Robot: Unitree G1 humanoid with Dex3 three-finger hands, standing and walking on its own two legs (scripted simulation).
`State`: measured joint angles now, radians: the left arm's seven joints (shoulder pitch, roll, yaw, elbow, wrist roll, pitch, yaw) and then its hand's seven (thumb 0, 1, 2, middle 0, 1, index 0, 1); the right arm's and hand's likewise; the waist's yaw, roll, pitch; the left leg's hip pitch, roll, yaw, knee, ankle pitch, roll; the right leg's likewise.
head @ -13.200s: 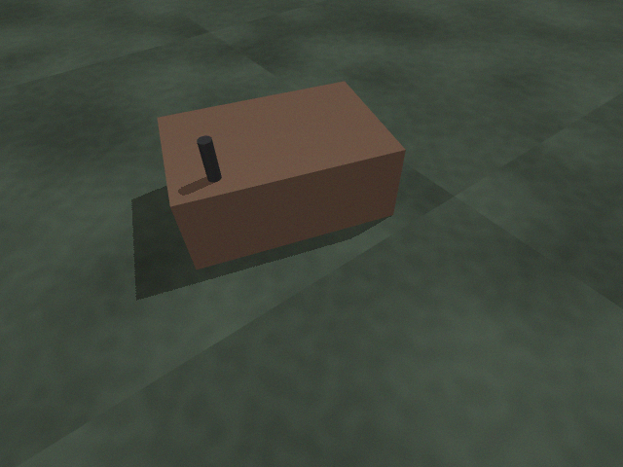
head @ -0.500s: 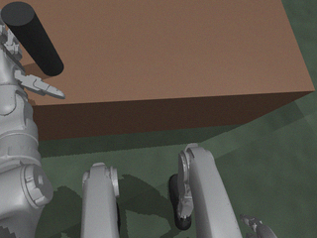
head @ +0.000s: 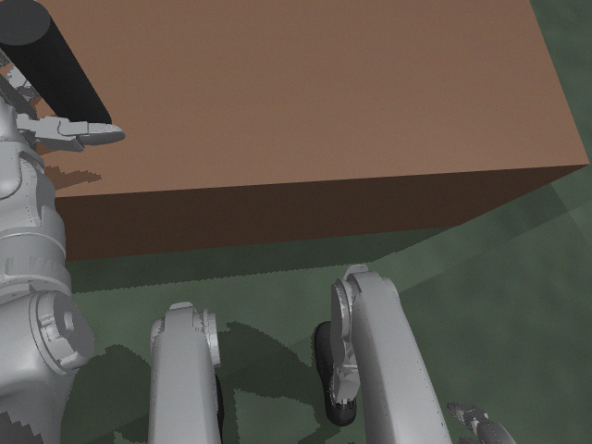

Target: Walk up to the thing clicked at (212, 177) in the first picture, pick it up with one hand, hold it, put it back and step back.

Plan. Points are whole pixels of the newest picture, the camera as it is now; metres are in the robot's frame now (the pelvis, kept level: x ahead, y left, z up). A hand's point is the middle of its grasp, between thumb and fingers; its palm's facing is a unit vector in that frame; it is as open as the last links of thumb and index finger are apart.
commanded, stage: close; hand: left
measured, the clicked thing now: (61, 82) +0.56 +0.20 +0.02
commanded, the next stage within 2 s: settle in 0.36 s
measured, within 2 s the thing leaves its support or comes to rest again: leaves its support in 0.82 s
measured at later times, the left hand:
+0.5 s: hand (65, 84) +0.56 +0.20 +0.01, palm faces +0.15 -0.99 +0.01, open 7.7 cm
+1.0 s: hand (36, 56) +0.56 +0.21 +0.05, palm faces +0.17 -0.98 -0.04, open 7.9 cm
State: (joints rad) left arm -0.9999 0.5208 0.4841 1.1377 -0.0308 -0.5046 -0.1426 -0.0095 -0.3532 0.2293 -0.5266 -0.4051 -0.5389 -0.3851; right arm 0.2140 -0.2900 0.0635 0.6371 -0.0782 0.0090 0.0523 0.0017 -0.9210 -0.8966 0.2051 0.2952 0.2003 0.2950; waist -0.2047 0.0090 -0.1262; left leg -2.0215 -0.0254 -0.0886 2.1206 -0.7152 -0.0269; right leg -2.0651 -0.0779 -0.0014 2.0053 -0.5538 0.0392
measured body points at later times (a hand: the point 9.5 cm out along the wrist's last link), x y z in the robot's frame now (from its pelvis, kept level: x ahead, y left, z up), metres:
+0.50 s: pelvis +0.00 +0.00 +0.00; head +0.23 +0.04 +0.38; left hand +0.55 +0.25 +0.01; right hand +0.04 -0.27 -0.11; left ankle +0.07 +0.13 -0.39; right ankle +0.12 -0.15 -0.39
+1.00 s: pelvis +0.01 +0.00 +0.04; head +0.23 +0.04 +0.43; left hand +0.55 +0.26 +0.06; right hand +0.04 -0.27 -0.08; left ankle +0.07 +0.13 -0.39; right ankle +0.12 -0.15 -0.39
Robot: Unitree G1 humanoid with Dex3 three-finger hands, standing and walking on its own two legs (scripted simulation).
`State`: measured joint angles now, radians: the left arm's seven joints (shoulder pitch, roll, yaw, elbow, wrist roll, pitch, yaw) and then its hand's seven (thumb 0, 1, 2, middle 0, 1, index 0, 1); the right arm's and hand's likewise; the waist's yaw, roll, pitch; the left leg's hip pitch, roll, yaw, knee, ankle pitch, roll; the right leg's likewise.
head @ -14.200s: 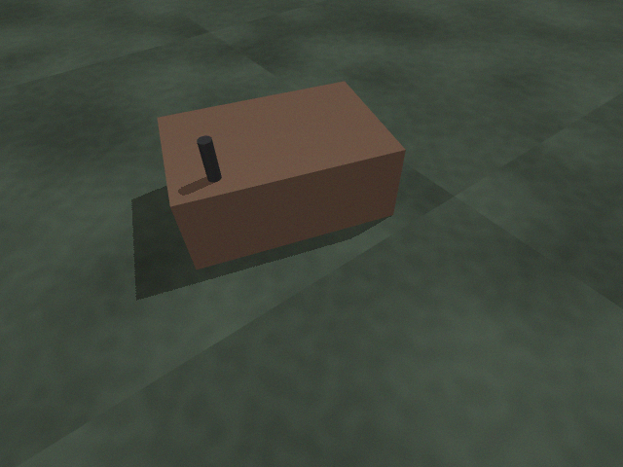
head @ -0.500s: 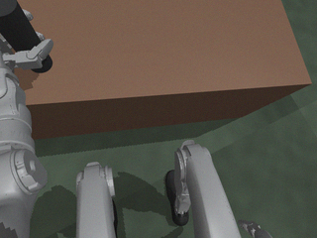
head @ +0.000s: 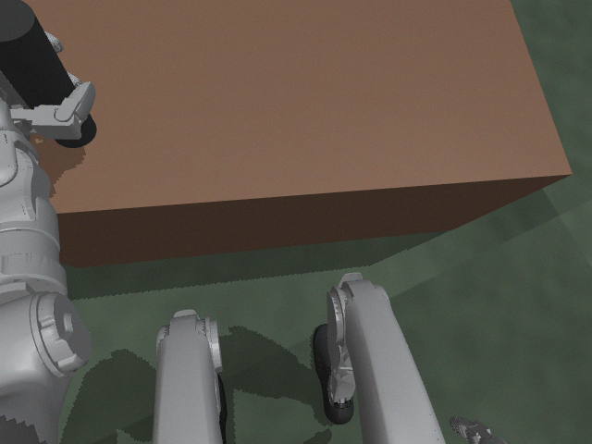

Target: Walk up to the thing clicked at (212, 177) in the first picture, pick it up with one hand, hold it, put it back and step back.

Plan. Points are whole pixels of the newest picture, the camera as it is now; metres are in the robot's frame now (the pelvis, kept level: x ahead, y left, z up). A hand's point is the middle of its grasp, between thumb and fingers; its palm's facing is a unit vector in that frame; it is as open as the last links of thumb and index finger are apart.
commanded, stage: settle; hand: left
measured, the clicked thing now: (45, 85) +0.55 +0.22 +0.02
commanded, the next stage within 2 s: lift in 0.76 s
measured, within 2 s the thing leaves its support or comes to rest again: neither
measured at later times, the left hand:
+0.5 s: hand (43, 50) +0.57 +0.20 +0.06, palm faces +0.16 -0.99 -0.02, open 7.9 cm
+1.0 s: hand (42, 35) +0.56 +0.19 +0.08, palm faces +0.16 -0.99 -0.02, open 7.9 cm
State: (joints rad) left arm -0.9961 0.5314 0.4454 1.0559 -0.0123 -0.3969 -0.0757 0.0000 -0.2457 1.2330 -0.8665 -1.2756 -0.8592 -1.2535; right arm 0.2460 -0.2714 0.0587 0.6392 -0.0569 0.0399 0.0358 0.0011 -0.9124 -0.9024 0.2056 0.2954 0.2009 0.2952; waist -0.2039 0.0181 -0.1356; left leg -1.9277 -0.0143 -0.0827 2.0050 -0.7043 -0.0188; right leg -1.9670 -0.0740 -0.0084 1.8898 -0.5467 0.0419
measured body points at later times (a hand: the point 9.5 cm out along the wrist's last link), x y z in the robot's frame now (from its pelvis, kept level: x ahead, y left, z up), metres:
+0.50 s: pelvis +0.02 +0.00 +0.05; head +0.24 +0.03 +0.44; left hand +0.55 +0.25 +0.06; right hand +0.06 -0.27 -0.07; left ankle +0.07 +0.12 -0.43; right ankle +0.12 -0.15 -0.43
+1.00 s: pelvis +0.02 +0.00 +0.08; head +0.24 +0.02 +0.47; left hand +0.55 +0.24 +0.08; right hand +0.07 -0.27 -0.04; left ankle +0.07 +0.12 -0.43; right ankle +0.12 -0.15 -0.43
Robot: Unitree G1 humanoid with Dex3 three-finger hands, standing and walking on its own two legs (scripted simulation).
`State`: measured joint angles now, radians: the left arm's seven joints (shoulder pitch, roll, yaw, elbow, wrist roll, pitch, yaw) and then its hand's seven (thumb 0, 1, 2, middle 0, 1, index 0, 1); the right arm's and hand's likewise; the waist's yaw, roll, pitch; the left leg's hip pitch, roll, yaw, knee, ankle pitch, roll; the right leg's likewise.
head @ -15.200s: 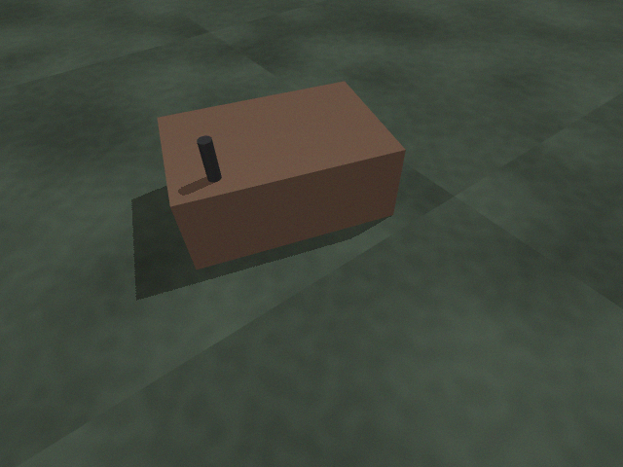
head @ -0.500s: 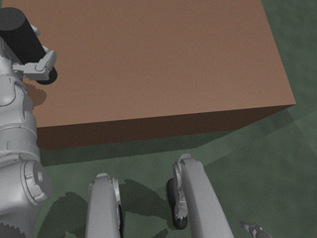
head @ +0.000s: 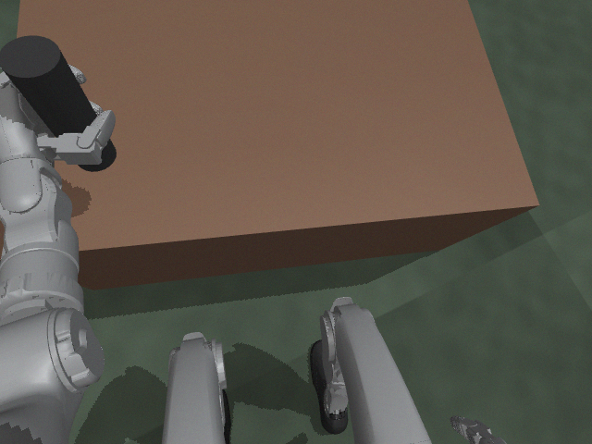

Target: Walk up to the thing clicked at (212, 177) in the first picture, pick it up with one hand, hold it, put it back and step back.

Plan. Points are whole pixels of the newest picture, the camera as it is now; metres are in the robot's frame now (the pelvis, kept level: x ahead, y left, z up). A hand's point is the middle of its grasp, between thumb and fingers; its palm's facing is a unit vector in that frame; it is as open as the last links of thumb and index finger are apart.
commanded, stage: lift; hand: left
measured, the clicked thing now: (69, 114) +0.53 +0.20 +0.01
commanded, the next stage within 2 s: hold in 1.60 s
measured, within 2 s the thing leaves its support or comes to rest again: neither
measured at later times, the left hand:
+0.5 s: hand (42, 121) +0.48 +0.19 +0.09, palm faces +0.19 -0.98 -0.02, open 7.9 cm
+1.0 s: hand out of the picture +0.42 +0.18 +0.18, palm faces +0.18 -0.98 -0.01, open 7.9 cm
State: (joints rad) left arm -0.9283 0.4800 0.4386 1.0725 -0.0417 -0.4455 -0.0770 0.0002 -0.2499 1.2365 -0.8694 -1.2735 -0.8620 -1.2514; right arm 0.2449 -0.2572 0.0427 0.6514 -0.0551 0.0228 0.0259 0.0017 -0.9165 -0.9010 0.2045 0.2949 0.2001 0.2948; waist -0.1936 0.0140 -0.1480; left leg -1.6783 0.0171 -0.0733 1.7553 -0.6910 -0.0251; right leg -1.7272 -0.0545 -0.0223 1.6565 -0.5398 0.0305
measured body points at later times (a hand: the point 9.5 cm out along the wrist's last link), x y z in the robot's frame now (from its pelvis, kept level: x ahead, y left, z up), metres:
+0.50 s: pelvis +0.01 +0.00 +0.07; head +0.17 +0.03 +0.49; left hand +0.46 +0.25 +0.09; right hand +0.09 -0.26 -0.05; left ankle +0.04 +0.13 -0.50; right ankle +0.09 -0.14 -0.50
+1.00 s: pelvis +0.03 +0.00 +0.15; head +0.13 +0.02 +0.59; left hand +0.40 +0.23 +0.18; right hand +0.16 -0.25 +0.04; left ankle +0.04 +0.13 -0.50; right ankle +0.09 -0.14 -0.50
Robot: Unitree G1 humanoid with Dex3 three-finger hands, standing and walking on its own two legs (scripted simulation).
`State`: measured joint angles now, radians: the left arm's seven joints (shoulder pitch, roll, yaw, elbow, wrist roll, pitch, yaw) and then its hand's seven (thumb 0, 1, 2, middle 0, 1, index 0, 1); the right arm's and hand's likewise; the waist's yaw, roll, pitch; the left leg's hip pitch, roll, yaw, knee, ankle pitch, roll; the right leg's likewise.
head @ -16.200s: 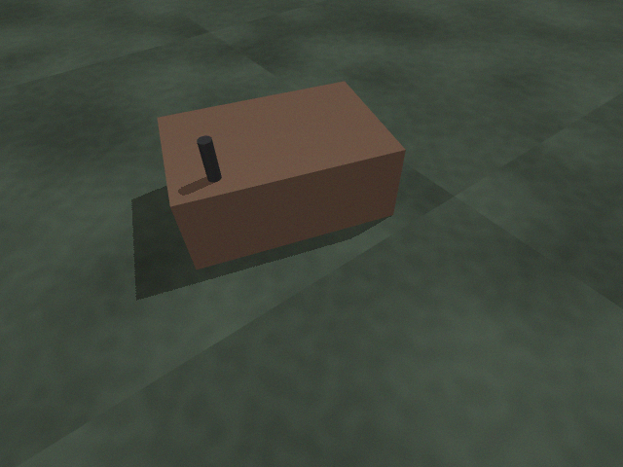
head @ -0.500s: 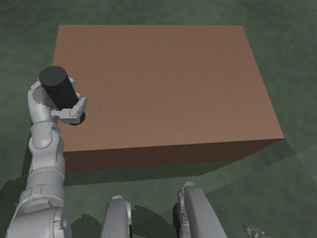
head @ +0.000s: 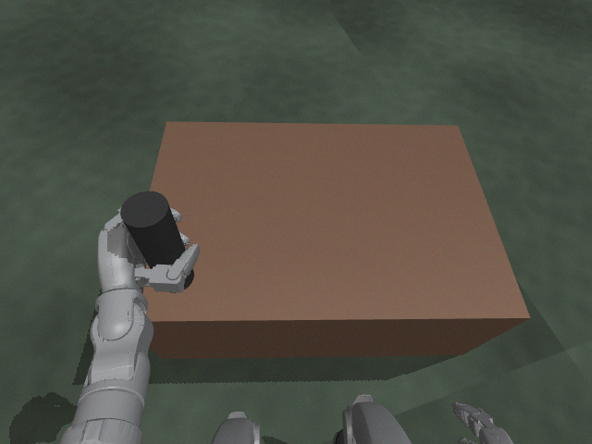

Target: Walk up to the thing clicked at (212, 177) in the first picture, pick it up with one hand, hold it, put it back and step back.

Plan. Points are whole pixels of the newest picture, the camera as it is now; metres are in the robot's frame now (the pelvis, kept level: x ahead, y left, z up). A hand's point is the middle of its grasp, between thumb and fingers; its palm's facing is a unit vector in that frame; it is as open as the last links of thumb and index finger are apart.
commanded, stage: lift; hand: left
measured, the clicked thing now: (162, 247) +0.38 +0.18 +0.03
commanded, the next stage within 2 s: hold in 0.60 s
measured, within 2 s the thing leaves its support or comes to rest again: neither
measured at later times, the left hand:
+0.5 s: hand (164, 239) +0.37 +0.17 +0.07, palm faces +0.17 -0.99 +0.00, open 7.9 cm
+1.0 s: hand (165, 237) +0.36 +0.16 +0.09, palm faces +0.18 -0.98 +0.00, open 7.8 cm
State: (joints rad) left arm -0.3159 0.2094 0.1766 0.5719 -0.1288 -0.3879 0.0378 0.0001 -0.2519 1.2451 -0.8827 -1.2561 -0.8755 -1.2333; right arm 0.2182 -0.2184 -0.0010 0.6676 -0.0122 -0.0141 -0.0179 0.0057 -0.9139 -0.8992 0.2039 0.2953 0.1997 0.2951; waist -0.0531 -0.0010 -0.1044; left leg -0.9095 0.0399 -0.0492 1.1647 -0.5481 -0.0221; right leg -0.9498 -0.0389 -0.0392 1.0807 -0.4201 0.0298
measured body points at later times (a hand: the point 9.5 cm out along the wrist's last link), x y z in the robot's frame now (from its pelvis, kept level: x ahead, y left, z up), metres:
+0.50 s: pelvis +0.02 +0.00 +0.03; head +0.08 +0.01 +0.48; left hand +0.36 +0.22 +0.07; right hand +0.13 -0.25 -0.08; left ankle +0.01 +0.13 -0.65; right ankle +0.06 -0.14 -0.65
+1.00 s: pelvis +0.02 -0.01 +0.04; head +0.07 +0.00 +0.49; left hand +0.35 +0.21 +0.09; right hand +0.15 -0.25 -0.07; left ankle +0.01 +0.13 -0.65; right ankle +0.06 -0.14 -0.65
